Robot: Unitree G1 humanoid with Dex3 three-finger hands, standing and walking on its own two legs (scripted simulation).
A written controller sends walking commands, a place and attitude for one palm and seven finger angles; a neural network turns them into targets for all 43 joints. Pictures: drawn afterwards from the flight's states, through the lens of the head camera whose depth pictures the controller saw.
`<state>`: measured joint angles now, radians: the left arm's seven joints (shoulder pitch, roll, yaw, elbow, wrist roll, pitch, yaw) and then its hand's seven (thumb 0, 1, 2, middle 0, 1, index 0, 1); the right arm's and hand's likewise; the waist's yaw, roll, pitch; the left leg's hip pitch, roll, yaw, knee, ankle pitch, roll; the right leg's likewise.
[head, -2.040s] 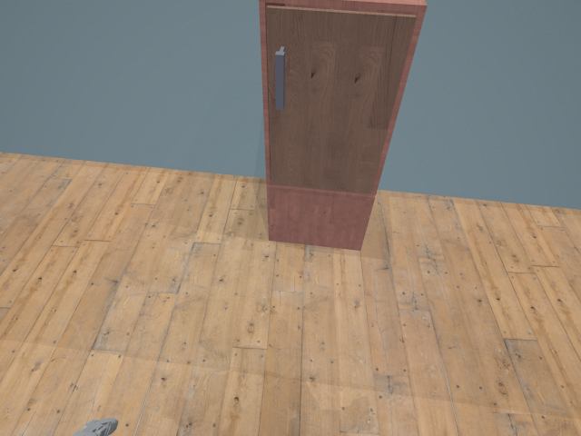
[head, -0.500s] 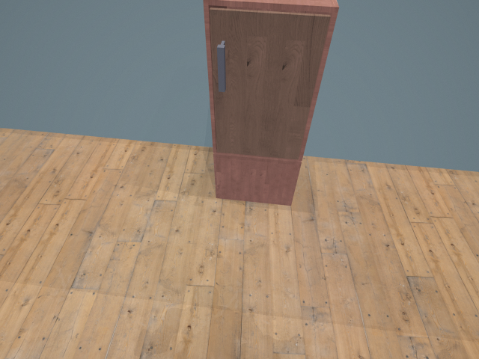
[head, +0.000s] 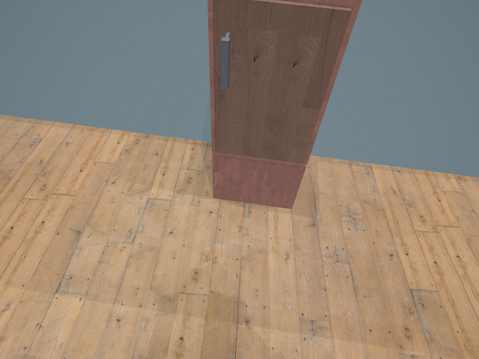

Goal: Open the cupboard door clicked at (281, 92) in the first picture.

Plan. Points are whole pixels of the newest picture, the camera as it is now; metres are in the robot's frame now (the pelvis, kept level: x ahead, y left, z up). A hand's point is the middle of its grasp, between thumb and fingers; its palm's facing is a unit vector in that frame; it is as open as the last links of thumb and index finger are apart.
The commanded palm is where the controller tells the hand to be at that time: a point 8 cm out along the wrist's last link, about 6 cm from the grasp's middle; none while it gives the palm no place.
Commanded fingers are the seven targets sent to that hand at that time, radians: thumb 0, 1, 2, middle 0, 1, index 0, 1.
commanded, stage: take the last steps up to it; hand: left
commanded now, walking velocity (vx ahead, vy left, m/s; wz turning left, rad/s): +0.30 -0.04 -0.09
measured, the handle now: (226, 61) +0.91 +0.14 +0.03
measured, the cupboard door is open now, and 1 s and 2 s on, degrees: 0 0 0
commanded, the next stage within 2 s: come to a stop and stand still in 0.70 s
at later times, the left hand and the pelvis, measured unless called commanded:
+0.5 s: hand (173, 272) +0.31 +0.18 -0.16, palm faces -0.12 -0.98 -0.17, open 7.3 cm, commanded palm none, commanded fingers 0.00 0.90 0.90 -0.20 -0.30 -0.20 -0.30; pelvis +0.18 +0.01 +0.00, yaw -5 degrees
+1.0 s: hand (187, 263) +0.34 +0.15 -0.19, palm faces +0.04 -0.99 -0.14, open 7.3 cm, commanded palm none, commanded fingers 0.00 0.90 0.90 -0.20 -0.30 -0.20 -0.30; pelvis +0.34 -0.01 +0.00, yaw -3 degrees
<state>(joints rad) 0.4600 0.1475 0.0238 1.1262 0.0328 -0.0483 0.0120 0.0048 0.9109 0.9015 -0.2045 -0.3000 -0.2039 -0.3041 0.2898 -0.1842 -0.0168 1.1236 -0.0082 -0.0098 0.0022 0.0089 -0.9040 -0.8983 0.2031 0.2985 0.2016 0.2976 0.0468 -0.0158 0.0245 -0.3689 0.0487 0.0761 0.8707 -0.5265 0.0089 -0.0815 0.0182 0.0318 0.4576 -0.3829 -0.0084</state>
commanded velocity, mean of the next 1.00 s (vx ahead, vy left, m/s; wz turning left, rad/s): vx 0.13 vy -0.03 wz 0.00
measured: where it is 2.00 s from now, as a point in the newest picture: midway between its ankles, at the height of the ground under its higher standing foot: (247, 351)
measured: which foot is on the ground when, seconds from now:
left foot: up 0.00-0.06, down 0.08-0.58, up 0.60-0.92, down 0.94-1.00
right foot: down 0.00-0.08, up 0.10-0.56, down 0.58-1.00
